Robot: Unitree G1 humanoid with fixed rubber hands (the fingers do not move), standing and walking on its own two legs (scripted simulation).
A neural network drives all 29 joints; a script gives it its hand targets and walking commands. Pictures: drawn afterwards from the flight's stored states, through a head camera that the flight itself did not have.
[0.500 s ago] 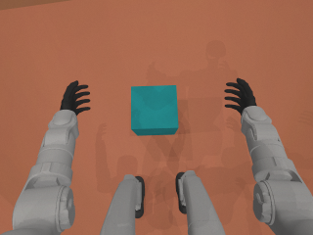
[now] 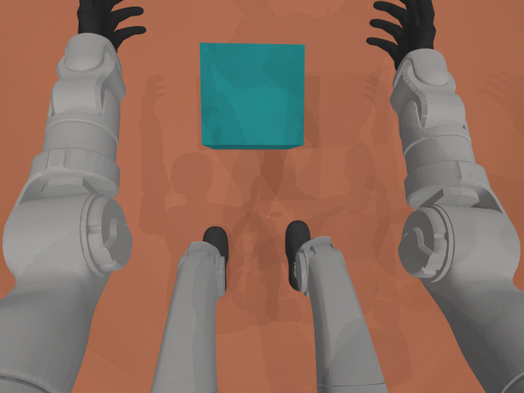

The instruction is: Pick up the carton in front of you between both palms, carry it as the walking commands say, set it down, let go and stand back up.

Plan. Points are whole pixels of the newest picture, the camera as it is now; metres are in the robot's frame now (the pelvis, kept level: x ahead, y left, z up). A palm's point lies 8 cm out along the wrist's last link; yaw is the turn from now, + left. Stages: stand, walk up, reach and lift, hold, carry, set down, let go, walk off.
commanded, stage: reach and lift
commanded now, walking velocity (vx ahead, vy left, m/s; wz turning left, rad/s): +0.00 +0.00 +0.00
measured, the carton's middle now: (251, 105) +0.52 +0.01 -0.50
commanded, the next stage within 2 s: none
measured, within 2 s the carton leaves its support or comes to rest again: leaves its support in 1.62 s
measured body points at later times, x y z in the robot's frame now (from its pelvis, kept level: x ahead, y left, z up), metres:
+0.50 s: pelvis -0.05 -0.01 -0.20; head +0.32 -0.02 +0.04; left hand +0.53 +0.20 -0.36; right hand +0.53 -0.19 -0.37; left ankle +0.05 +0.12 -0.59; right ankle +0.06 -0.13 -0.59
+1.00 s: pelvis -0.04 +0.00 -0.27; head +0.34 +0.01 -0.04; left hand +0.53 +0.19 -0.44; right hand +0.53 -0.17 -0.45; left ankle +0.05 +0.12 -0.59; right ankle +0.06 -0.13 -0.59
